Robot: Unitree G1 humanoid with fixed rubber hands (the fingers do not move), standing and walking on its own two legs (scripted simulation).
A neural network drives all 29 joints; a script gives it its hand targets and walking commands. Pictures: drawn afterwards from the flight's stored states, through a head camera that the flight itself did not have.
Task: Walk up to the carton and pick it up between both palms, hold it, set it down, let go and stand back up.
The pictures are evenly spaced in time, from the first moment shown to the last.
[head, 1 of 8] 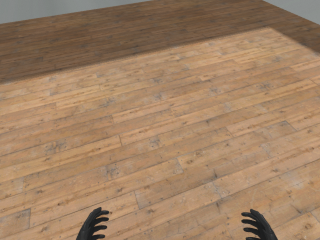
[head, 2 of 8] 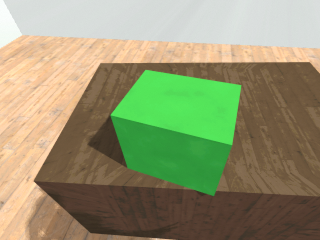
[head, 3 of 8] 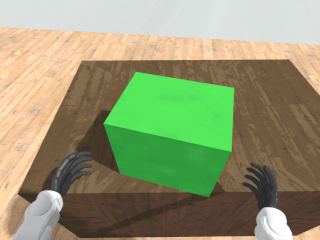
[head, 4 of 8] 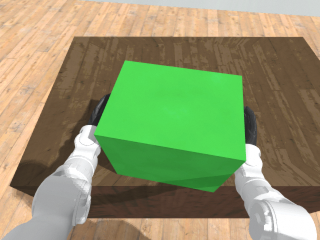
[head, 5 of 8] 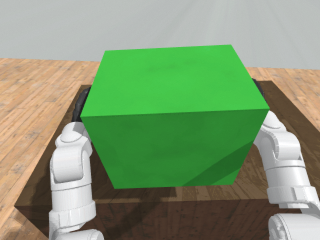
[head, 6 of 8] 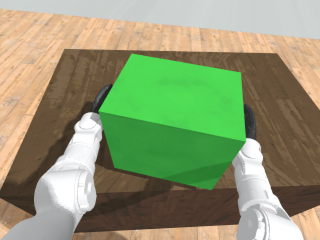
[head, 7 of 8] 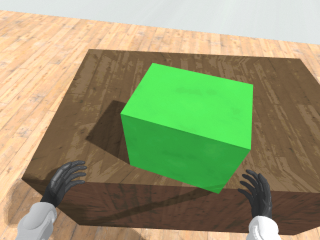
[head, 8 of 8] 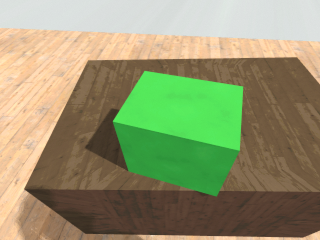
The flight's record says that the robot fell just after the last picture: no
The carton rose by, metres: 0.21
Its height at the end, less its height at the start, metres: +0.00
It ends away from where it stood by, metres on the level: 0.02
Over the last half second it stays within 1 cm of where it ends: yes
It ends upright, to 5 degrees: yes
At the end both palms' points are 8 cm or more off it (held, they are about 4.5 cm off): yes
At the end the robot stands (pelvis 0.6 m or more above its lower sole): yes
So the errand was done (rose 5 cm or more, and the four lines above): yes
